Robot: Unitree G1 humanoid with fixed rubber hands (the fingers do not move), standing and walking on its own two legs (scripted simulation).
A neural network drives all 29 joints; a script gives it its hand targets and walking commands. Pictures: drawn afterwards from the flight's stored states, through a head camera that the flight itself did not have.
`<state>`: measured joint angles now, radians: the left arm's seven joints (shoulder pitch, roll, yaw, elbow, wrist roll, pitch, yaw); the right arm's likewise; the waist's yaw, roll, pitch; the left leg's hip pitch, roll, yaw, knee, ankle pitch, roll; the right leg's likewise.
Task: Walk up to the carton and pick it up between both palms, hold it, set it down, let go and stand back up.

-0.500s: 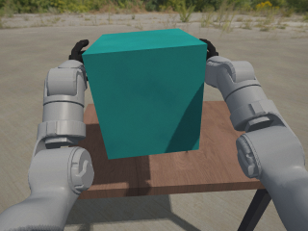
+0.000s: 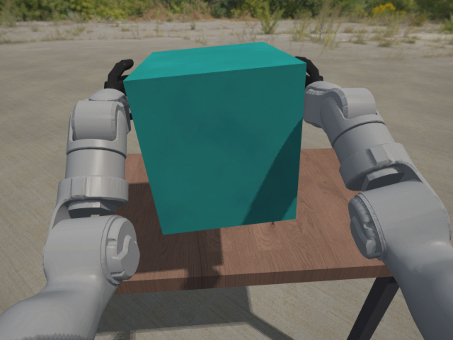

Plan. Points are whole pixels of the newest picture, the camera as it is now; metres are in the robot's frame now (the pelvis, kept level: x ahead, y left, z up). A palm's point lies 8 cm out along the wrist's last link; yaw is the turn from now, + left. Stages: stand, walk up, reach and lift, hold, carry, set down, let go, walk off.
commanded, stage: hold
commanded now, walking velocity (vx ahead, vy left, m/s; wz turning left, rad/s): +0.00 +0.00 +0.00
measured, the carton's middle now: (218, 128) +0.40 -0.01 +0.27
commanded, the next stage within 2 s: set down in 1.70 s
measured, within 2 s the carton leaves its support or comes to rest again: neither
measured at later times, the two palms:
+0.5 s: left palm (115, 103) +0.38 +0.16 +0.33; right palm (308, 97) +0.37 -0.15 +0.34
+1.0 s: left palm (117, 105) +0.38 +0.16 +0.33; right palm (309, 98) +0.37 -0.16 +0.33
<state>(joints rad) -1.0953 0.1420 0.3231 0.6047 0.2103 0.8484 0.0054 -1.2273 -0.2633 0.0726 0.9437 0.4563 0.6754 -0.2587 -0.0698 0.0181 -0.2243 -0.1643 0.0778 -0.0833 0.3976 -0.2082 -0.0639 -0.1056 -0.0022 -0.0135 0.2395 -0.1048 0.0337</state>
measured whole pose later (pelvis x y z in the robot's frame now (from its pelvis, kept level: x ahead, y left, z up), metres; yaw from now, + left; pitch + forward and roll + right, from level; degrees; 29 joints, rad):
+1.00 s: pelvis +0.00 +0.00 +0.00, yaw +0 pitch -2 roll -2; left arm -1.07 0.14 0.32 0.56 0.21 0.86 0.00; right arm -1.21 -0.27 0.09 0.91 0.47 0.68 -0.27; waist -0.07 0.02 -0.22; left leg -0.16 0.08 -0.08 0.40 -0.21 -0.06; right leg -0.10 0.00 -0.01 0.24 -0.11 0.03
